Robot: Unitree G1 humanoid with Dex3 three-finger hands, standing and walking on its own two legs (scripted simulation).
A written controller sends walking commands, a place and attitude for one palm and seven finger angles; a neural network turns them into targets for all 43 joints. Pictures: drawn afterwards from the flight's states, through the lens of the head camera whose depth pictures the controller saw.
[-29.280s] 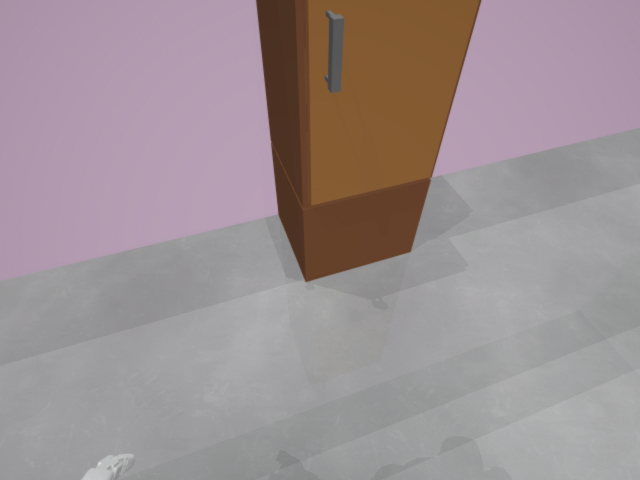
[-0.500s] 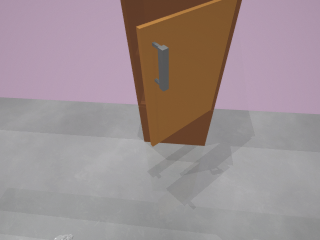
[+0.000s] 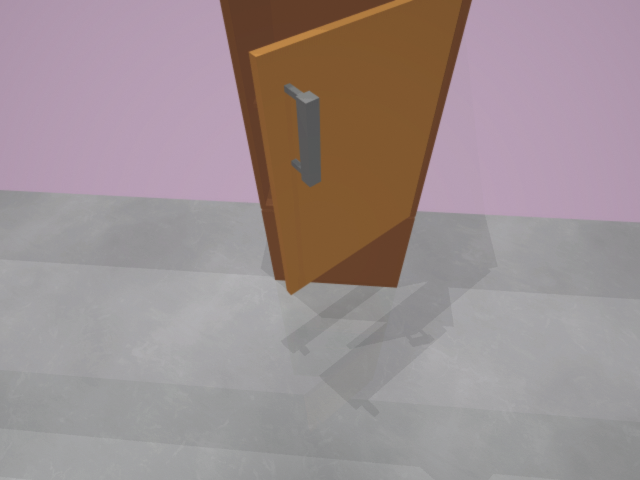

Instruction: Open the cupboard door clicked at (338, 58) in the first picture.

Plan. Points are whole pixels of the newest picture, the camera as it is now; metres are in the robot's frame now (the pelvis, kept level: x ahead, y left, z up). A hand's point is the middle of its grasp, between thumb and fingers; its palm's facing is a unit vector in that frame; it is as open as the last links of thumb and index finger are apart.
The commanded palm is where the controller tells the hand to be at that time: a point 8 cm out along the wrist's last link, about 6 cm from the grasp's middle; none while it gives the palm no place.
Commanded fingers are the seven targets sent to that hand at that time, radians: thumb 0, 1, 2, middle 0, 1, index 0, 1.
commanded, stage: look to check the result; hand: left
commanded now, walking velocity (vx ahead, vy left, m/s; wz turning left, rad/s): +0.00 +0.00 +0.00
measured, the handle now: (301, 136) +0.57 +0.06 +0.11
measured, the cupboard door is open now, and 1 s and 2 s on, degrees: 43 43 43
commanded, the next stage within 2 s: walk to a spot facing it in 0.24 s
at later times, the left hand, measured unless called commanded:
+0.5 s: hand out of the picture +0.08 +0.23 -0.16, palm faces -0.03 -0.95 -0.32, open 7.4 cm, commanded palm none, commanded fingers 0.00 0.90 0.90 -0.20 -0.30 -0.20 -0.30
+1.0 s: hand out of the picture +0.06 +0.17 -0.17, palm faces -0.22 -0.93 -0.30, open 7.4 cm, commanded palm none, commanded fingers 0.00 0.90 0.90 -0.20 -0.30 -0.20 -0.30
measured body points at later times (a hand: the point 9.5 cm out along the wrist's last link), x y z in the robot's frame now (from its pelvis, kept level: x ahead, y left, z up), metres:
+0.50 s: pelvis +0.00 +0.00 +0.00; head +0.02 -0.01 +0.45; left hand +0.09 +0.28 -0.14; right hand +0.06 -0.28 -0.15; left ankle -0.02 +0.14 -0.75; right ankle -0.01 -0.08 -0.75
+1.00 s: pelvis -0.03 -0.03 -0.01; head +0.03 -0.07 +0.43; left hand +0.08 +0.22 -0.15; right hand -0.03 -0.29 -0.18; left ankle -0.03 +0.13 -0.67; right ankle -0.05 -0.10 -0.75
